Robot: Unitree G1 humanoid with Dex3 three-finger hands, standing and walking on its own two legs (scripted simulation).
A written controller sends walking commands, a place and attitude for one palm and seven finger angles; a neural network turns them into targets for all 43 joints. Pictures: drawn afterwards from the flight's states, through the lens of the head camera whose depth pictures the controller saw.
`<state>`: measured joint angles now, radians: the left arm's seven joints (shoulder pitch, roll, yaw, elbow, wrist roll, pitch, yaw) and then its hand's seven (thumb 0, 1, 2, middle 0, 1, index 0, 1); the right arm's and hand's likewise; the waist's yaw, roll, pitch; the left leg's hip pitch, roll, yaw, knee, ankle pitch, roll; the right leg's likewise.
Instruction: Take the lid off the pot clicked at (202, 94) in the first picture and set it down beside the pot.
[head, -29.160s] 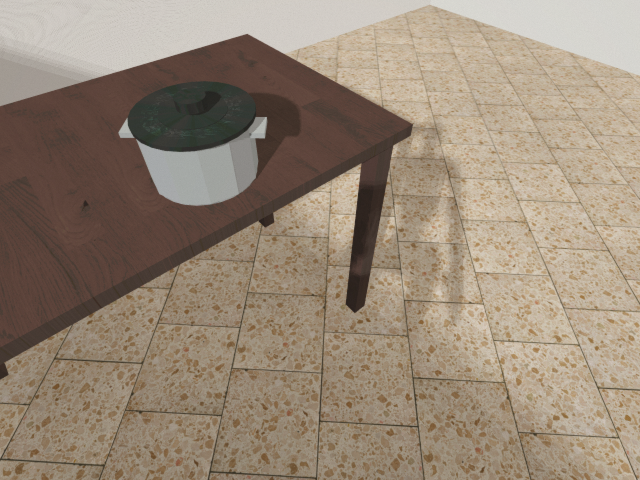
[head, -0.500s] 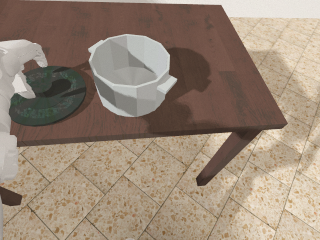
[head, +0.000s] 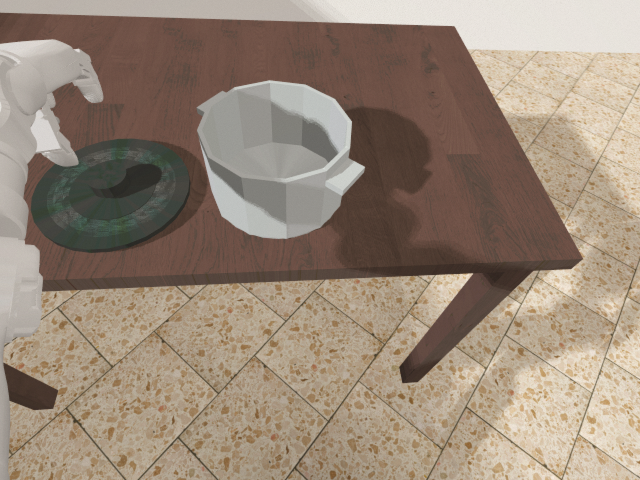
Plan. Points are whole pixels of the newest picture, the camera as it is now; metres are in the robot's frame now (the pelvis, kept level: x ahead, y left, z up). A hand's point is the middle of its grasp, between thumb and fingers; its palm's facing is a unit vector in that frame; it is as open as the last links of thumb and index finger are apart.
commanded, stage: raise the empty hand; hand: left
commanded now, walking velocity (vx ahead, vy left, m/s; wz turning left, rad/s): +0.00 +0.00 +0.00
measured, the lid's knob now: (108, 179) +0.52 +0.27 +0.05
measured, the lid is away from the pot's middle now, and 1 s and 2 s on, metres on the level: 0.24 0.24 0.24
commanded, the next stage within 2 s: draw the hand back to the body in 0.42 s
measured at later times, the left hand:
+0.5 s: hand (41, 91) +0.51 +0.28 +0.19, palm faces -0.33 -0.12 -0.93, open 11.1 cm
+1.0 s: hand (19, 138) +0.45 +0.29 +0.18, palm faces -0.29 -0.06 -0.96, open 11.1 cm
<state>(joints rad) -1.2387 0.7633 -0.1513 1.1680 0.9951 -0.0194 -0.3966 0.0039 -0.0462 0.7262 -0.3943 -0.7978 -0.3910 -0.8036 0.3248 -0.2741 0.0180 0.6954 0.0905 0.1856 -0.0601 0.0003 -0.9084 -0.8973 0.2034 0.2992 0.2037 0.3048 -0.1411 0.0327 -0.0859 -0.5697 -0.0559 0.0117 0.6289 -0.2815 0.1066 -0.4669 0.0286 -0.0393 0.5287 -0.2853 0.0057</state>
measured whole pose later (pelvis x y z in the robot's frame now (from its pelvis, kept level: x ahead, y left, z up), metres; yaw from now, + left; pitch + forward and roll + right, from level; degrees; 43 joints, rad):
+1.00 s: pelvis +0.00 -0.01 +0.01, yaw +1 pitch +8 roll -2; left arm -0.96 0.77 -0.11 0.78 0.91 0.05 -0.48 0.00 -0.05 0.73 -0.39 -0.80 -0.39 -0.80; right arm 0.20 -0.28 0.02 0.60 0.10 0.24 -0.02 0.00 -0.91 -0.90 0.20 0.30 0.20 0.30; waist -0.07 0.05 -0.06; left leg -0.44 -0.07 0.00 0.55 -0.25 0.10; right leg -0.35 0.02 -0.04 0.48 -0.27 0.00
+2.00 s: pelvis +0.00 -0.09 +0.02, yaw +0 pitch -4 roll +0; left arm -0.10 0.40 0.37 -0.03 -0.13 -0.07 0.08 0.01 0.77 0.88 -0.23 -0.36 -0.22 -0.37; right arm 0.11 -0.25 0.04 0.69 0.04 -0.04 -0.06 0.01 -0.91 -0.90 0.20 0.30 0.20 0.30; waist 0.04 0.05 0.03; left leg -0.13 0.01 -0.01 0.41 -0.22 0.00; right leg -0.06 0.10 -0.02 0.35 -0.24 -0.10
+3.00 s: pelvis -0.02 -0.02 +0.02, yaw +0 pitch -4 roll -2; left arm 0.42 0.40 0.44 -0.57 -0.08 -0.17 0.10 0.02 0.88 0.90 -0.21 -0.30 -0.21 -0.31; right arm 0.16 -0.21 0.05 0.63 0.01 -0.08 -0.03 0.01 -0.91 -0.90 0.20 0.30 0.20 0.31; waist 0.05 0.04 0.01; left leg -0.16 -0.04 0.02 0.43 -0.21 0.08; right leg -0.06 0.05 0.00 0.32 -0.20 -0.02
